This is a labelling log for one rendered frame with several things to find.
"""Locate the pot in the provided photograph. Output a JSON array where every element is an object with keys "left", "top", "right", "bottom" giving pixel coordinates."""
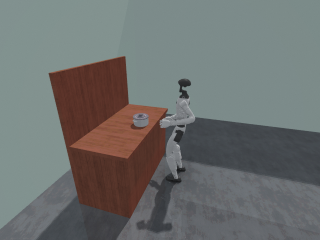
[{"left": 133, "top": 118, "right": 149, "bottom": 127}]

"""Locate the lid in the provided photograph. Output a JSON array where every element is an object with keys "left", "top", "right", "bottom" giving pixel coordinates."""
[{"left": 133, "top": 113, "right": 149, "bottom": 120}]

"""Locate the table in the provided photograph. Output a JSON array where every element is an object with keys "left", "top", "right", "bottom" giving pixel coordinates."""
[{"left": 48, "top": 56, "right": 168, "bottom": 218}]

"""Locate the right robot forearm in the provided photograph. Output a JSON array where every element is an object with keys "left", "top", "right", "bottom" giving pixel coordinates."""
[{"left": 170, "top": 114, "right": 177, "bottom": 120}]

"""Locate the left robot forearm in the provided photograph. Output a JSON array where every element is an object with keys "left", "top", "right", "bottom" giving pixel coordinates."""
[{"left": 170, "top": 116, "right": 195, "bottom": 126}]

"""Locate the robot left upper arm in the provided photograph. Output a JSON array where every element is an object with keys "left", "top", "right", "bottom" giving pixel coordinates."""
[{"left": 178, "top": 99, "right": 195, "bottom": 121}]

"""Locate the robot right thigh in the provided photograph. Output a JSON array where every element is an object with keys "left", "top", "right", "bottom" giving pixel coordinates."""
[{"left": 172, "top": 128, "right": 180, "bottom": 153}]

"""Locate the robot right hand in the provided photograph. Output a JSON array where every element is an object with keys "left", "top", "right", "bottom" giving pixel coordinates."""
[{"left": 159, "top": 116, "right": 172, "bottom": 123}]

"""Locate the robot thigh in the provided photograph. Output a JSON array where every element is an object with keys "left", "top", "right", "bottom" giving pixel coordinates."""
[
  {"left": 166, "top": 131, "right": 182, "bottom": 160},
  {"left": 172, "top": 128, "right": 180, "bottom": 153}
]

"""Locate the robot left hand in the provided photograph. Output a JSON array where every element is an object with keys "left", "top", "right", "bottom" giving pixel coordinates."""
[{"left": 159, "top": 119, "right": 171, "bottom": 128}]

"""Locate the robot left thigh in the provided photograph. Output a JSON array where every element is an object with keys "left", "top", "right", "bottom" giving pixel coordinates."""
[{"left": 166, "top": 131, "right": 182, "bottom": 160}]

